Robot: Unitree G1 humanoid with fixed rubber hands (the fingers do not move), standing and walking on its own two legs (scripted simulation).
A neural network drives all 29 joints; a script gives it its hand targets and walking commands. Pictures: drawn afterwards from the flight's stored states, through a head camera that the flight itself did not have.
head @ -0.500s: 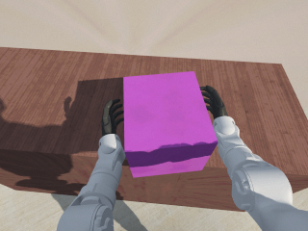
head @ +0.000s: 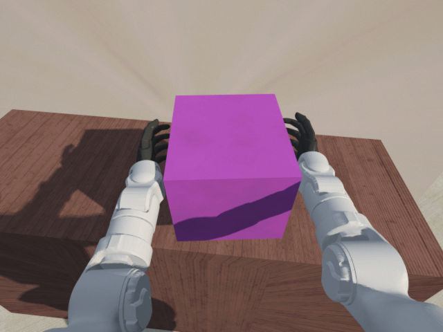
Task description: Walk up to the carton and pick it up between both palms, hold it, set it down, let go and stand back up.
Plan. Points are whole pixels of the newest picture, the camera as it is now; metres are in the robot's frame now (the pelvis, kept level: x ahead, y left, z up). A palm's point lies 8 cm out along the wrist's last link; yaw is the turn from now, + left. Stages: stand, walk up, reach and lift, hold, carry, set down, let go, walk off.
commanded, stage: reach and lift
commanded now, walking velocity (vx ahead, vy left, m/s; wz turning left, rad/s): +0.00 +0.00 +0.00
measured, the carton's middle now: (227, 165) +0.42 +0.00 +0.11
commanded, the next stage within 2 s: hold in 1.16 s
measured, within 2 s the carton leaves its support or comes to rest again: neither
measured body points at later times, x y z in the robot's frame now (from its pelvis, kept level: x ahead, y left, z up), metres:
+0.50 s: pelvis +0.01 +0.03 +0.01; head -0.02 +0.05 +0.45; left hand +0.41 +0.15 +0.15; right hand +0.40 -0.15 +0.14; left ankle +0.04 +0.16 -0.74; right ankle +0.03 -0.11 -0.74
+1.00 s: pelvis +0.02 +0.03 +0.01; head -0.01 +0.05 +0.45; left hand +0.39 +0.17 +0.17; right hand +0.39 -0.13 +0.16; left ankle +0.04 +0.16 -0.74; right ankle +0.03 -0.11 -0.74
